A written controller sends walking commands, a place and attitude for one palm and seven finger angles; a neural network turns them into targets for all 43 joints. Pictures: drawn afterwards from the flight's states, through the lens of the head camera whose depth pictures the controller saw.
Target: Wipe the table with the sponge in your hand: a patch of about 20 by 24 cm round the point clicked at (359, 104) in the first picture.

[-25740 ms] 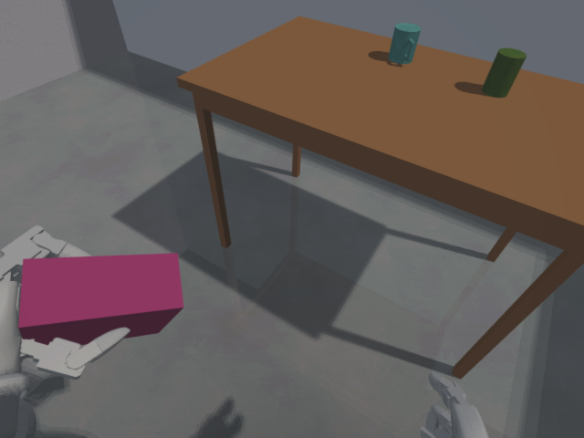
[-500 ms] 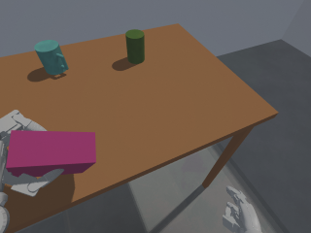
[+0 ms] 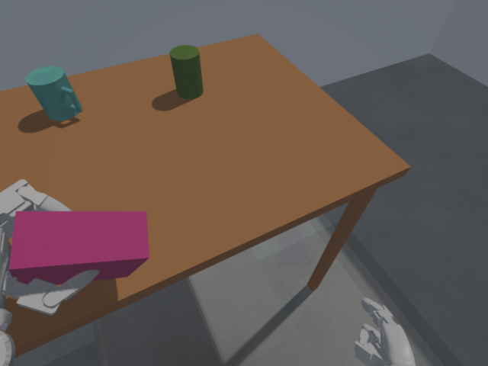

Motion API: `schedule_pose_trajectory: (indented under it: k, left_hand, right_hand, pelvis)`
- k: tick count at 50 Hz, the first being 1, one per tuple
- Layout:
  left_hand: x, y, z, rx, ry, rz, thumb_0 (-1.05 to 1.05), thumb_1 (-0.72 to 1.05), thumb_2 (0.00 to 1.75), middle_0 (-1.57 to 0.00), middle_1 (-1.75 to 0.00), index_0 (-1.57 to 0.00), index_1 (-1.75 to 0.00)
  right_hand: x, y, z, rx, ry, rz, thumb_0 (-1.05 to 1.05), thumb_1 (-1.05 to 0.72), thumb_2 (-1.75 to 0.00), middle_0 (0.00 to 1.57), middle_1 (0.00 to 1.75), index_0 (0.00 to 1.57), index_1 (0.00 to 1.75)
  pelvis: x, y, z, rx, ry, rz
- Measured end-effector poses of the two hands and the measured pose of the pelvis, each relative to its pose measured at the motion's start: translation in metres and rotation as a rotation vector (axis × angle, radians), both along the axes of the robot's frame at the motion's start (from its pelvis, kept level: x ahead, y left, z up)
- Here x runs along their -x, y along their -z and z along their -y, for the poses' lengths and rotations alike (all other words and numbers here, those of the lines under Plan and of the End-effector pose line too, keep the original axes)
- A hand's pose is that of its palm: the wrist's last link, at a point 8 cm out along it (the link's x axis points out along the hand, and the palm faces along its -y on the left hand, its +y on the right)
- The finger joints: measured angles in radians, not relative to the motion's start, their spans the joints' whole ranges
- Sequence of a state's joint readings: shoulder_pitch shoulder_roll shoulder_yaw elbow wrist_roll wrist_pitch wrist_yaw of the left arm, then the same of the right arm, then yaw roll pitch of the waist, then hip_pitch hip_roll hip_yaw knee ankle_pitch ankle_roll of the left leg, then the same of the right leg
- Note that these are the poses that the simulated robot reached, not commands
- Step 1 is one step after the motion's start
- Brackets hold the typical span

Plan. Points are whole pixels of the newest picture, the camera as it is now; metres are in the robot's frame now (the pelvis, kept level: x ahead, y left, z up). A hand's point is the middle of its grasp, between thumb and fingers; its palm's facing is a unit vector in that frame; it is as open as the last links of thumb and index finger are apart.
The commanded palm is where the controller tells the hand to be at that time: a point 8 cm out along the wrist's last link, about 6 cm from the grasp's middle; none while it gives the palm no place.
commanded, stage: come to a stop and stand still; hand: left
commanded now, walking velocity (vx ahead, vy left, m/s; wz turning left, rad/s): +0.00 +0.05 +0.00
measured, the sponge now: (101, 249) +0.24 +0.20 +0.13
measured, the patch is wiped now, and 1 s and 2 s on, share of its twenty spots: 0.00 0.00 0.00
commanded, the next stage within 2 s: look again from close up in 1.28 s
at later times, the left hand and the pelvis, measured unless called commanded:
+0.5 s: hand (44, 273) +0.21 +0.26 +0.12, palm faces +0.31 -0.88 -0.37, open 9.8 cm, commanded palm +0.14 +0.30 +0.18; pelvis -0.03 +0.03 +0.00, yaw -2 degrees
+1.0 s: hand out of the picture +0.21 +0.33 +0.14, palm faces +0.39 -0.85 -0.35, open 9.8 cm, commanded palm +0.15 +0.36 +0.18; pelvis -0.02 +0.08 +0.00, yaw -1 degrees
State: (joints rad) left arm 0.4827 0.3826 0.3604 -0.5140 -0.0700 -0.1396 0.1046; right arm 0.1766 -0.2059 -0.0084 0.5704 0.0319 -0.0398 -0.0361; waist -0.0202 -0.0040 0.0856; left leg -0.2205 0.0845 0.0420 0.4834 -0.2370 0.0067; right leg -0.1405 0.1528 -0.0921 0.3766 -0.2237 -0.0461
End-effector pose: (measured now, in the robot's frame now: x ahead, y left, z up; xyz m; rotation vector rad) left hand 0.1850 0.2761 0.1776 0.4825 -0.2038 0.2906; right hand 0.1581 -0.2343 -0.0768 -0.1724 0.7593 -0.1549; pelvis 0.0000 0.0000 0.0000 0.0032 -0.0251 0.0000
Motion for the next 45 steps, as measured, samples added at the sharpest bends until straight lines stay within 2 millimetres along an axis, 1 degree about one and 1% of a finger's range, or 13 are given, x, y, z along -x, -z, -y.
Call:
schedule_pose_trajectory:
  k: [8,10,13,15,16,18,23,26,29,34,37,40,45]
  left_hand:
    - [0.019,0.003,-0.006,-0.005,-0.038,-0.035,-0.01,-0.47,1.04,-0.76,-1.35,-0.77,-1.35]
    - [0.015,-0.014,-0.011,-0.073,-0.007,0.031,-0.01,-0.47,1.04,-0.76,-1.35,-0.77,-1.35]
    - [0.010,-0.042,-0.034,-0.167,-0.065,0.165,-0.01,-0.47,1.04,-0.76,-1.35,-0.77,-1.34]
    - [0.011,-0.048,-0.045,-0.170,-0.108,0.194,-0.01,-0.47,1.04,-0.76,-1.35,-0.77,-1.34]
    - [0.012,-0.046,-0.048,-0.157,-0.117,0.186,-0.01,-0.47,1.04,-0.76,-1.35,-0.77,-1.35]
    - [0.015,-0.033,-0.047,-0.112,-0.108,0.138,-0.01,-0.47,1.04,-0.76,-1.35,-0.77,-1.35]
    - [0.018,0.025,-0.025,0.051,-0.025,-0.016,-0.01,-0.47,1.04,-0.76,-1.35,-0.77,-1.35]
    - [0.014,0.041,-0.022,0.093,-0.003,-0.063,-0.01,-0.47,1.04,-0.76,-1.35,-0.77,-1.35]
    - [0.011,0.031,-0.032,0.056,0.002,-0.031,-0.01,-0.47,1.04,-0.76,-1.35,-0.77,-1.34]
    - [0.015,-0.015,-0.055,-0.047,-0.010,0.112,-0.01,-0.47,1.04,-0.76,-1.35,-0.77,-1.34]
    - [0.021,-0.027,-0.066,-0.064,-0.021,0.145,-0.01,-0.47,1.04,-0.76,-1.35,-0.77,-1.34]
    - [0.024,-0.018,-0.076,-0.037,-0.041,0.101,-0.01,-0.47,1.04,-0.76,-1.35,-0.77,-1.34]
    - [0.025,0.020,-0.092,0.056,-0.095,-0.029,-0.01,-0.47,1.04,-0.76,-1.35,-0.77,-1.34]
  right_hand:
    - [0.008,0.002,-0.005,-0.007,-0.016,-0.009,0.01,-0.90,-0.90,0.20,0.30,0.20,0.30]
    - [0.010,0.003,-0.011,0.015,-0.055,-0.003,0.01,-0.90,-0.90,0.20,0.30,0.20,0.30]
    - [0.010,0.011,-0.018,0.014,-0.131,0.006,0.01,-0.90,-0.90,0.20,0.30,0.20,0.30]
    - [0.013,0.012,-0.022,-0.009,-0.136,0.018,0.01,-0.90,-0.90,0.20,0.30,0.20,0.30]
    - [0.015,0.012,-0.023,-0.024,-0.130,0.025,0.01,-0.90,-0.90,0.20,0.30,0.20,0.30]
    - [0.021,0.009,-0.027,-0.048,-0.119,0.036,0.01,-0.90,-0.90,0.20,0.30,0.20,0.30]
    - [0.033,0.012,-0.032,-0.015,-0.109,0.020,0.01,-0.90,-0.90,0.21,0.30,0.20,0.30]
    - [0.038,0.011,-0.034,0.016,-0.096,-0.020,0.01,-0.90,-0.90,0.21,0.30,0.20,0.30]
    - [0.039,0.006,-0.037,0.040,-0.084,-0.017,0.01,-0.90,-0.90,0.21,0.30,0.20,0.30]
    - [0.035,-0.001,-0.045,0.049,-0.067,0.021,0.01,-0.90,-0.90,0.21,0.30,0.20,0.30]
    - [0.031,-0.003,-0.054,0.041,-0.058,0.036,0.01,-0.90,-0.90,0.20,0.30,0.20,0.30]
    - [0.027,-0.002,-0.064,0.028,-0.048,0.042,0.01,-0.90,-0.90,0.20,0.30,0.20,0.30]
    - [0.023,-0.003,-0.084,0.021,-0.063,0.033,0.01,-0.90,-0.90,0.20,0.30,0.20,0.30]
  pelvis:
    - [0.010,-0.002,-0.002,0.000,-0.003,0.014]
    - [0.015,0.000,-0.001,-0.003,-0.032,0.008]
    - [0.022,0.005,-0.001,-0.008,-0.027,-0.001]
    - [0.023,0.005,-0.005,-0.012,0.006,-0.016]
    - [0.023,0.004,-0.007,-0.013,0.021,-0.023]
    - [0.021,0.000,-0.013,-0.018,0.043,-0.030]
    - [0.023,0.004,-0.026,-0.007,0.036,-0.020]
    - [0.028,0.003,-0.030,-0.007,0.034,-0.009]
    - [0.031,0.004,-0.035,0.001,0.031,-0.006]
    - [0.030,0.002,-0.049,0.012,0.029,-0.010]
    - [0.026,0.001,-0.060,0.011,0.031,-0.013]
    - [0.023,0.000,-0.069,0.010,0.034,-0.016]
    - [0.021,-0.001,-0.079,0.008,0.031,-0.014]
